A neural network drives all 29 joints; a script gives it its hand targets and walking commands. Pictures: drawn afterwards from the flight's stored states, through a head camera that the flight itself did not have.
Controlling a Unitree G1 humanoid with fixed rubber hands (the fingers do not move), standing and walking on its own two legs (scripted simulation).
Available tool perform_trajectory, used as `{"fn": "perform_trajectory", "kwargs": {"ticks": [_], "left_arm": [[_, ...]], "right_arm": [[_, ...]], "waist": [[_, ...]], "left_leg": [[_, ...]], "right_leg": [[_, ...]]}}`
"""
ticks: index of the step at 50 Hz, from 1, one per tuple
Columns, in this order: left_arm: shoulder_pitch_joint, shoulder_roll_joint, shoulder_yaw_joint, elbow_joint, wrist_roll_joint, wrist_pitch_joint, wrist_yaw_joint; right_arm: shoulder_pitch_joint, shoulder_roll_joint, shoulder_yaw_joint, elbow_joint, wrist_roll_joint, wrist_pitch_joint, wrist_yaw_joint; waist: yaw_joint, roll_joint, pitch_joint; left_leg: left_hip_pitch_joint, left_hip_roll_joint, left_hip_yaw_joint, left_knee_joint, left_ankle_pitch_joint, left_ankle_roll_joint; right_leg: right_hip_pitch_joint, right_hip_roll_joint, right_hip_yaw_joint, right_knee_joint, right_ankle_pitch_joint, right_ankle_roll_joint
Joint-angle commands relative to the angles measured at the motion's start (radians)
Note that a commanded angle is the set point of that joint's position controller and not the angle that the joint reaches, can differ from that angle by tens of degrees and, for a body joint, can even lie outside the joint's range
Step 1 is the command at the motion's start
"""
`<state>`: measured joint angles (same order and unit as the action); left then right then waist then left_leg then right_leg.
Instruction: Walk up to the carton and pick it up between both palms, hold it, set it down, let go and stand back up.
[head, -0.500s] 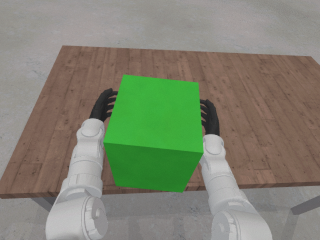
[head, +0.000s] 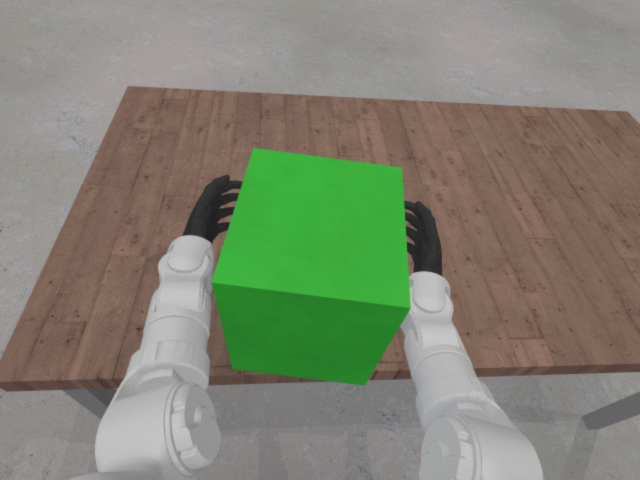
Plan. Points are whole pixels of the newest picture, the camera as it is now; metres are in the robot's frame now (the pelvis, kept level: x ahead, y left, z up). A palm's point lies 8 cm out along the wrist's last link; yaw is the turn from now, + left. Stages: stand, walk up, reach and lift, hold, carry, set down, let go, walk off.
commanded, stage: set down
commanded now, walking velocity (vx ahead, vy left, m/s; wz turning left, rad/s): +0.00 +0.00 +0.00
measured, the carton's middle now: (312, 274) +0.38 +0.00 +0.01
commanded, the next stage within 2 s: none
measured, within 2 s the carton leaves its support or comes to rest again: neither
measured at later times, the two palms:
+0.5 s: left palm (203, 233) +0.40 +0.15 +0.07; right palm (423, 265) +0.37 -0.14 +0.06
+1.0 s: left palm (208, 236) +0.42 +0.15 +0.04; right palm (415, 272) +0.38 -0.14 +0.02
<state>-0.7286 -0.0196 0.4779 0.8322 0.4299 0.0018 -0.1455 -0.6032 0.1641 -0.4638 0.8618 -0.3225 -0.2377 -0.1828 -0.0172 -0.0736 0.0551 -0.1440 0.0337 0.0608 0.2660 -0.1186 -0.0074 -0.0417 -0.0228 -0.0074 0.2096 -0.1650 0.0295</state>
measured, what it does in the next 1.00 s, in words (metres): stands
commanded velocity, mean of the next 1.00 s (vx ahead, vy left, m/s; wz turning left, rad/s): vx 0.00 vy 0.00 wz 0.00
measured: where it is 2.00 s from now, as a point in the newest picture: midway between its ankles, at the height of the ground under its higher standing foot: outside the picture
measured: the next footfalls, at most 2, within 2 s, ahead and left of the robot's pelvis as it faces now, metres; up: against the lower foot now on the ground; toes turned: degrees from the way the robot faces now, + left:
none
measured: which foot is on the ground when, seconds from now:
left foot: down 0.00-1.00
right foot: down 0.00-1.00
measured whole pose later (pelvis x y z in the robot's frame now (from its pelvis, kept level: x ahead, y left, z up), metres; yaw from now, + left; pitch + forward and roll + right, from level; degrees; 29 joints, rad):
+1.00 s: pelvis +0.00 +0.01 -0.01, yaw -1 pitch +10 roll -2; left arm -0.80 0.11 0.25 1.13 0.14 -0.20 0.01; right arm -0.68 0.03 -0.17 1.14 0.01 -0.35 -0.22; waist -0.04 -0.04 -0.07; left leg -0.42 0.06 0.07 0.45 -0.19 -0.01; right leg -0.30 0.00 0.01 0.34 -0.21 0.03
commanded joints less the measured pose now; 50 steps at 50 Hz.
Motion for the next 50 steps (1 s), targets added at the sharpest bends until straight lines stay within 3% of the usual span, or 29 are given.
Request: {"fn": "perform_trajectory", "kwargs": {"ticks": [1, 16, 28, 36, 39, 41, 45, 50], "left_arm": [[-0.401, -0.49, -0.217, 0.009, 0.016, -0.052, -0.08], [-0.331, -0.488, -0.198, 0.0, 0.046, -0.062, -0.076], [-0.293, -0.455, -0.16, 0.008, 0.063, -0.059, -0.08], [-0.285, -0.297, -0.113, 0.014, 0.058, -0.082, -0.044], [-0.26, -0.084, -0.093, 0.036, 0.005, -0.104, 0.016], [-0.286, 0.062, -0.113, 0.04, -0.073, -0.132, 0.072], [-0.441, 0.155, -0.234, 0.082, -0.269, -0.199, 0.154], [-0.431, 0.246, -0.254, 0.268, -0.336, -0.257, 0.165]], "right_arm": [[-0.426, 0.51, 0.302, -0.023, -0.063, -0.077, 0.12], [-0.36, 0.489, 0.286, 0.017, -0.07, -0.104, 0.12], [-0.303, 0.453, 0.262, 0.045, -0.075, -0.109, 0.116], [-0.252, 0.3, 0.202, 0.086, -0.055, -0.114, 0.093], [-0.215, 0.075, 0.18, 0.133, 0.02, -0.118, 0.05], [-0.229, -0.068, 0.191, 0.166, 0.113, -0.118, 0.016], [-0.376, -0.124, 0.279, 0.137, 0.282, -0.129, -0.022], [-0.416, -0.21, 0.382, 0.179, 0.402, -0.144, -0.039]], "waist": [[0.002, 0.061, -0.326], [0.004, 0.074, -0.296], [0.003, 0.07, -0.216], [-0.005, 0.063, -0.193], [0.001, 0.072, -0.213], [-0.004, 0.09, -0.261], [-0.018, 0.133, -0.525], [0.013, 0.119, -0.661]], "left_leg": [[0.168, -0.044, 0.102, 0.02, 0.214, -0.002], [0.182, -0.039, 0.096, 0.033, 0.25, -0.002], [0.167, -0.04, 0.096, 0.025, 0.19, 0.008], [0.161, -0.04, 0.095, 0.033, 0.179, 0.009], [0.152, -0.037, 0.092, 0.049, 0.181, 0.003], [0.123, -0.035, 0.079, 0.081, 0.168, -0.004], [0.05, -0.044, 0.053, 0.177, 0.185, -0.021], [0.01, -0.035, 0.043, 0.266, 0.344, -0.038]], "right_leg": [[0.046, 0.05, -0.092, 0.009, 0.239, 0.036], [0.003, 0.057, -0.1, 0.002, 0.217, 0.028], [-0.034, 0.052, -0.101, -0.01, 0.139, 0.029], [-0.061, 0.051, -0.099, -0.008, 0.105, 0.028], [-0.083, 0.053, -0.092, 0.005, 0.106, 0.023], [-0.111, 0.055, -0.082, 0.027, 0.101, 0.017], [-0.186, 0.07, -0.056, 0.097, 0.184, 0.004], [-0.181, 0.073, -0.026, 0.192, 0.411, 0.01]]}}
